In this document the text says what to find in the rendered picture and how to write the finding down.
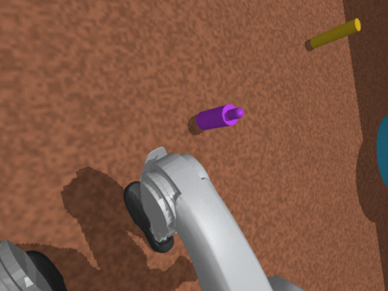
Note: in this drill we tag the left robot foot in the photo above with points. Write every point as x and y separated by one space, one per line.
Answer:
48 270

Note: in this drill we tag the right robot foot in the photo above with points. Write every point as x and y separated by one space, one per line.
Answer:
132 199

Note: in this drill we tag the right robot hand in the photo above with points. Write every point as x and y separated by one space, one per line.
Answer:
280 284

